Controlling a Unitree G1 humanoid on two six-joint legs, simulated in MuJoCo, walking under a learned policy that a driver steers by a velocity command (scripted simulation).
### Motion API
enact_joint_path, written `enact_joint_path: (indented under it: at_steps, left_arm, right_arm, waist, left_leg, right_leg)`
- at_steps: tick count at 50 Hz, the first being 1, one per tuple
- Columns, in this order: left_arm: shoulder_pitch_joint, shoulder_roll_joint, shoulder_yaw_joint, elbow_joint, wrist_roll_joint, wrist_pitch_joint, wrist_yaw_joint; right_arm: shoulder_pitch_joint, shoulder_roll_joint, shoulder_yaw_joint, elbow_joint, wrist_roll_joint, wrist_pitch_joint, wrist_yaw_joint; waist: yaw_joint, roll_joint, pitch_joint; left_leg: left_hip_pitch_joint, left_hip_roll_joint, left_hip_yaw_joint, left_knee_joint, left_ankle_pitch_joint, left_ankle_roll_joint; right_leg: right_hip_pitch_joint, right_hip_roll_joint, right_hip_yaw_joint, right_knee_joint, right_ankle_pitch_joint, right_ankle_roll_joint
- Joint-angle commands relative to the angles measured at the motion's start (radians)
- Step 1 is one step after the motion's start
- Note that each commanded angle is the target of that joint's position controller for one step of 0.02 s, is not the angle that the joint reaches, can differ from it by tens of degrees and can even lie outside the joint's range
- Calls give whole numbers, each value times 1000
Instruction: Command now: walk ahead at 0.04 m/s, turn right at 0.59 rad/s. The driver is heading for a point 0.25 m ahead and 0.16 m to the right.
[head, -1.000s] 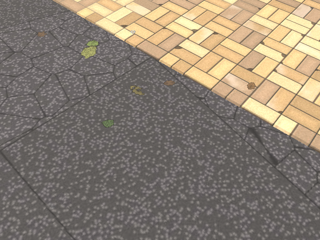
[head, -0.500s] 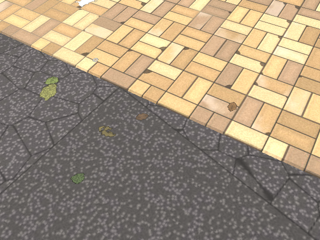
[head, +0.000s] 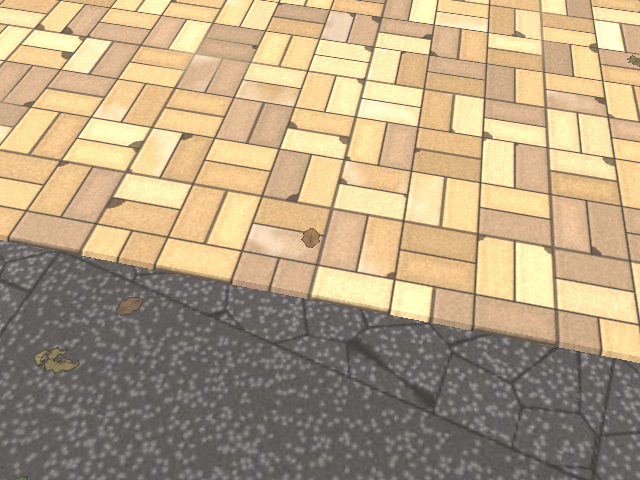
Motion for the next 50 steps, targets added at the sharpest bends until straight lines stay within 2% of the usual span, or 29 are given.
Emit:
enact_joint_path:
  at_steps: [1, 4, 6, 7, 8, 9, 10, 11, 12, 13, 16, 24, 26, 28, 29, 30, 31, 32, 33, 34, 35, 36, 38, 42, 45, 47, 48, 49, 50]
  left_arm:
    - [34, 47, 2, -67, -2, -1, -12]
    - [38, 53, 0, -80, -6, -12, -15]
    - [102, 60, 3, -59, 0, -28, -12]
    - [108, 118, 14, -63, 11, -39, 0]
    - [75, 275, 49, -112, 8, -41, 6]
    - [141, 260, 59, -87, 22, -37, 21]
    - [106, 198, 42, -77, 17, -37, 29]
    - [48, 154, 30, -81, 11, -34, 29]
    - [15, 138, 26, -91, 9, -36, 29]
    - [20, 113, 19, -93, 5, -42, 28]
    - [105, 119, 25, -67, -3, -66, 17]
    - [205, 154, 43, -28, 7, -101, 18]
    - [192, 149, 41, -26, 11, -105, 18]
    - [152, 138, 36, -24, 3, -108, 23]
    - [144, 119, 30, -21, -5, -110, 29]
    - [145, 64, 13, -29, -14, -118, 34]
    - [150, -9, -9, -63, -25, -123, 36]
    - [160, 85, 15, -62, 6, -110, 44]
    - [178, 103, 21, -28, 20, -101, 45]
    - [174, 81, 15, -4, 18, -96, 38]
    - [171, 66, 12, 6, 12, -92, 32]
    - [164, 60, 11, 10, 17, -87, 26]
    - [164, 42, 3, 25, 10, -80, 19]
    - [80, -4, -26, 31, 2, -65, 17]
    - [43, -3, -35, 43, -2, -63, 27]
    - [40, -1, -42, 54, 8, -75, 37]
    - [54, 49, -35, 60, 19, -84, 47]
    - [31, 110, -28, 62, 14, -88, 56]
    - [15, 61, -38, 76, -8, -86, 55]
  right_arm:
    - [-16, -161, -49, -57, -6, -2, 6]
    - [-3, -191, -63, -48, -3, 10, 11]
    - [18, -187, -69, -37, 6, 22, 12]
    - [59, -139, -62, -34, 3, 31, 20]
    - [22, -86, -45, -104, 3, 40, 7]
    - [-68, -132, -54, -114, -4, 52, -1]
    - [-50, -128, -55, -109, 7, 53, 10]
    - [-24, -142, -61, -89, 9, 44, 22]
    - [-4, -158, -68, -71, -4, 35, 33]
    - [12, -166, -72, -54, -15, 30, 44]
    - [-26, -133, -67, -56, -10, 20, 60]
    - [-143, -114, -50, -87, 4, -13, 57]
    - [-116, -109, -45, -85, 11, -24, 49]
    - [-23, -96, -41, -64, 15, -40, 31]
    - [19, -98, -41, -53, 9, -50, 20]
    - [65, -141, -48, -51, -1, -60, 7]
    - [102, -240, -62, -64, -12, -59, -4]
    - [156, -286, -80, -23, 7, -42, 1]
    - [137, -216, -65, -22, 19, -38, 9]
    - [92, -154, -48, -27, 25, -41, 15]
    - [49, -119, -35, -32, 21, -42, 17]
    - [41, -108, -29, -23, 19, -48, 14]
    - [37, -103, -25, -6, 15, -57, 18]
    - [37, -100, -17, 28, 16, -50, 22]
    - [76, -118, -21, 59, 20, -30, 22]
    - [71, -110, -17, 71, 28, -23, 18]
    - [87, -87, -10, 66, 22, -27, 19]
    - [162, -51, -2, 69, 22, -26, 23]
    - [179, -45, 3, 110, 21, -9, 14]
  waist:
    - [6, 210, -122]
    - [9, 201, -127]
    - [42, 119, -117]
    - [34, -103, -71]
    - [25, -296, -6]
    - [88, -187, -3]
    - [37, -142, -11]
    - [5, -122, 3]
    - [-3, -156, -10]
    - [2, -148, -27]
    - [27, -71, -43]
    - [80, -94, -25]
    - [61, -96, -21]
    - [-7, -77, -42]
    - [-36, -49, -62]
    - [-52, 28, -112]
    - [-54, 233, -161]
    - [-47, 264, -120]
    - [-22, 152, -64]
    - [-6, 110, -33]
    - [14, 127, -35]
    - [19, 166, -48]
    - [31, 173, -92]
    - [15, 191, -113]
    - [-8, 196, -113]
    - [23, 126, -96]
    - [19, 48, -125]
    - [-43, -85, -125]
    - [-25, -89, -130]
  left_leg:
    - [42, 239, -158, -160, -9, 163]
    - [37, 258, -137, -110, -31, 137]
    - [-51, 226, -66, 19, -69, 53]
    - [-162, 139, 35, 238, -235, -29]
    - [-384, -42, 34, 400, -505, -97]
    - [-332, -17, -112, 574, -479, -84]
    - [-322, -1, -149, 598, -374, -75]
    - [-319, 9, -154, 574, -272, -66]
    - [-325, 0, -133, 582, -217, -62]
    - [-327, -3, -127, 593, -190, -66]
    - [-367, -8, -132, 530, -157, -76]
    - [-262, -43, -139, 235, -200, -82]
    - [-162, -61, -128, 171, -214, -62]
    - [50, -81, -114, 35, -124, -39]
    - [171, -70, -118, -42, -53, -29]
    - [299, 54, -230, -85, -93, -8]
    - [418, 284, -541, -171, -157, 72]
    - [356, 384, -718, -182, -22, 168]
    - [318, 351, -643, -157, 44, 187]
    - [273, 294, -529, -151, 138, 171]
    - [250, 242, -433, -160, 228, 142]
    - [242, 211, -367, -151, 387, 136]
    - [223, 171, -260, -113, 648, 136]
    - [190, 140, -180, -78, 705, 132]
    - [181, 147, -210, -46, 606, 129]
    - [96, 130, -221, -15, 375, 76]
    - [28, 107, -214, 7, 201, 34]
    - [-5, 25, -162, 1, -94, 8]
    - [112, 12, -138, -44, -206, 1]
  right_leg:
    - [105, -17, -49, -136, -4, -22]
    - [187, -7, -86, -290, 14, -55]
    - [325, 12, -63, -514, 119, -91]
    - [339, -142, 200, -719, 79, -125]
    - [270, -411, 597, -790, 248, -243]
    - [193, -398, 542, -773, 322, -317]
    - [189, -313, 450, -770, 145, -301]
    - [183, -234, 391, -801, -71, -255]
    - [217, -190, 375, -820, -131, -237]
    - [254, -171, 369, -827, -115, -242]
    - [357, -175, 393, -827, -68, -257]
    - [327, -166, 470, -771, -42, -295]
    - [280, -154, 465, -722, 107, -282]
    - [193, -120, 434, -625, 337, -229]
    - [142, -83, 408, -560, 351, -189]
    - [77, -31, 347, -451, 270, -142]
    - [-71, 100, 188, -233, 24, -93]
    - [-145, 141, 118, -113, -196, -83]
    - [-148, 89, 140, -20, -161, -80]
    - [-126, 69, 136, 0, -102, -69]
    - [-94, 52, 125, -19, -51, -57]
    - [-67, 52, 104, -16, -10, -45]
    - [2, 64, 83, -30, 38, -26]
    - [125, 30, 4, -270, 109, -15]
    - [209, 29, -37, -418, 170, -35]
    - [352, -3, 4, -627, 360, -62]
    - [466, -110, 125, -644, 507, -80]
    - [479, -235, 245, -604, 725, -142]
    - [370, -251, 237, -593, 681, -191]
